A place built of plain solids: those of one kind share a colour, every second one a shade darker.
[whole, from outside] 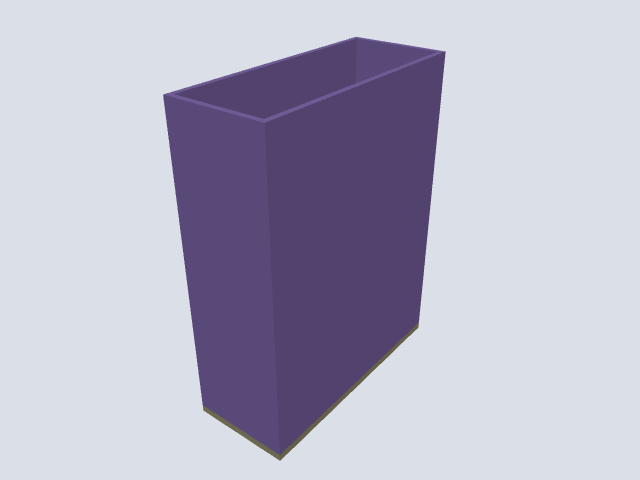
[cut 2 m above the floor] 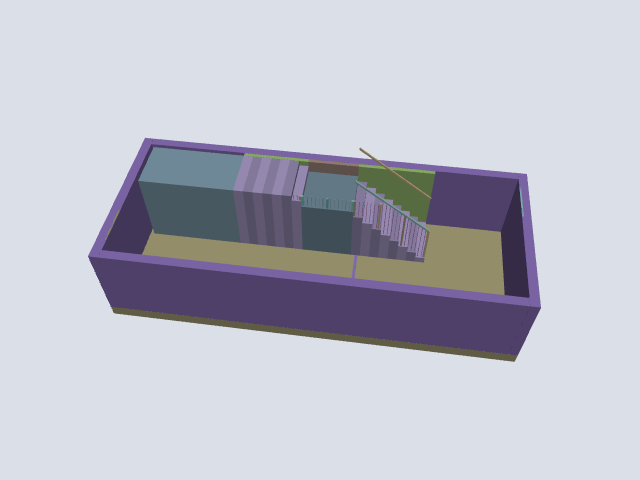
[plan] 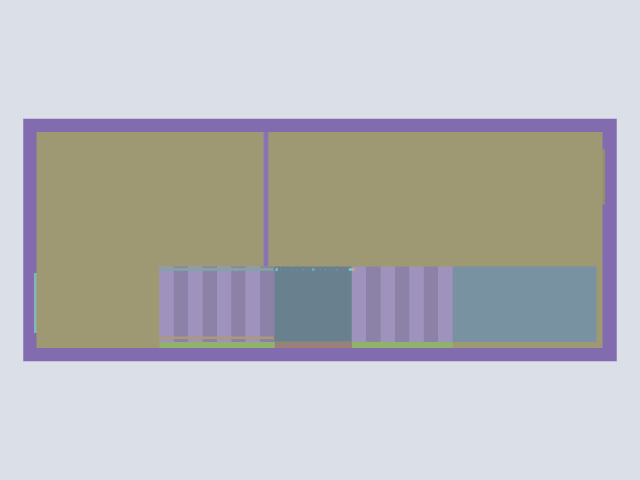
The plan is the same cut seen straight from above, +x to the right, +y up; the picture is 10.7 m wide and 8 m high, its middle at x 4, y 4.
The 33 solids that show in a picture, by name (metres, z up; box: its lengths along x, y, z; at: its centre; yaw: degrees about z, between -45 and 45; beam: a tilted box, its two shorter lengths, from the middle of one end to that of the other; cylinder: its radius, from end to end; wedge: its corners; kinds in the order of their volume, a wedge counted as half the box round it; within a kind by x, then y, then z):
{
 "wall_1": {"box": [0.22, 4.04, 12.49], "at": [-0.83, 4.0, 6.24]},
 "wall_2": {"box": [9.43, 0.22, 12.49], "at": [3.99, 2.09, 6.24]},
 "wall_3": {"box": [9.43, 0.22, 12.49], "at": [3.99, 5.91, 6.24]},
 "wall_4": {"box": [0.24, 4.04, 12.49], "at": [8.83, 4.0, 6.24]},
 "landing_slab_1": {"box": [1.3, 1.26, 1.67], "at": [3.89, 2.93, 0.84]},
 "landing_slab_2": {"box": [2.4, 1.26, 3.15], "at": [7.41, 2.93, 1.58]},
 "floor_slab_1": {"box": [9.89, 4.04, 0.3], "at": [4.0, 4.0, -0.15]},
 "tread_slab_1": {"box": [0.25, 1.26, 0.19], "at": [1.44, 2.93, 0.09]},
 "tread_slab_2": {"box": [0.25, 1.26, 0.37], "at": [1.68, 2.93, 0.19]},
 "tread_slab_3": {"box": [0.25, 1.26, 0.56], "at": [1.92, 2.93, 0.28]},
 "tread_slab_4": {"box": [0.25, 1.26, 0.74], "at": [2.16, 2.93, 0.37]},
 "tread_slab_5": {"box": [0.25, 1.26, 0.93], "at": [2.4, 2.93, 0.46]},
 "tread_slab_6": {"box": [0.24, 1.26, 1.11], "at": [2.64, 2.93, 0.56]},
 "tread_slab_7": {"box": [0.25, 1.26, 1.3], "at": [2.88, 2.93, 0.65]},
 "tread_slab_8": {"box": [0.25, 1.26, 1.48], "at": [3.12, 2.93, 0.74]},
 "tread_slab_9": {"box": [0.24, 1.26, 1.85], "at": [4.65, 2.93, 0.93]},
 "tread_slab_10": {"box": [0.25, 1.26, 2.04], "at": [4.89, 2.93, 1.02]},
 "tread_slab_11": {"box": [0.25, 1.26, 2.22], "at": [5.13, 2.93, 1.11]},
 "tread_slab_12": {"box": [0.25, 1.26, 2.41], "at": [5.37, 2.93, 1.21]},
 "tread_slab_13": {"box": [0.25, 1.26, 2.6], "at": [5.61, 2.93, 1.3]},
 "tread_slab_14": {"box": [0.25, 1.26, 2.78], "at": [5.85, 2.93, 1.39]},
 "tread_slab_15": {"box": [0.25, 1.26, 2.97], "at": [6.09, 2.93, 1.48]},
 "wall_wall_1": {"box": [1.92, 0.1, 11.86], "at": [2.29, 2.25, 5.93]},
 "wall_wall_2": {"box": [1.68, 0.1, 11.86], "at": [5.37, 2.25, 5.93]},
 "wall_land_wall_1": {"box": [1.29, 0.1, 11.86], "at": [3.89, 2.25, 5.93]},
 "door_front_leaf_1": {"box": [0.045, 1.0, 2.08], "at": [-0.75, 2.95, 1.04]},
 "door_leaf_1": {"box": [0.045, 0.92, 2.06], "at": [8.73, 5.05, 1.03]},
 "corr_cablecover_top_1": {"box": [0.06, 2.24, 0.09], "at": [3.1, 4.68, -0.03]},
 "posts_1": {"box": [0.05, 0.05, 1.01], "at": [1.35, 3.51, 0.69]},
 "posts_2": {"box": [0.05, 0.05, 1.13], "at": [1.97, 3.51, 1.12]},
 "posts_3": {"box": [0.05, 0.05, 1.05], "at": [2.6, 3.51, 1.64]},
 "rail_top_1": {"beam": [0.05, 0.05], "from": [1.33, 3.51, 1.18], "to": [3.25, 3.51, 2.67]},
 "handrail_rail_1": {"beam": [0.045, 0.045], "from": [1.33, 2.37, 1.18], "to": [3.25, 2.37, 2.67]}
}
